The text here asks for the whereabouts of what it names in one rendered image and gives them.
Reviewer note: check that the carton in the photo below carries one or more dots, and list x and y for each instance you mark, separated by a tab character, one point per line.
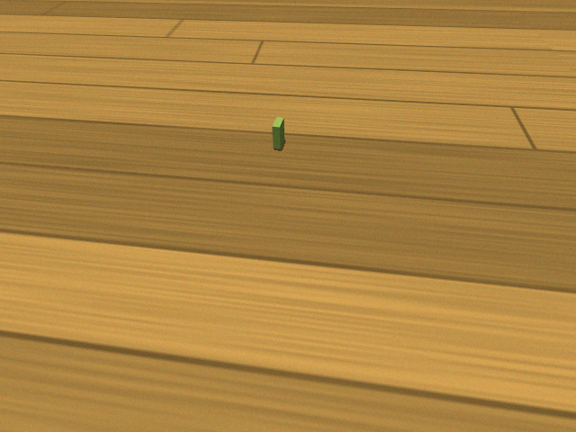
278	132

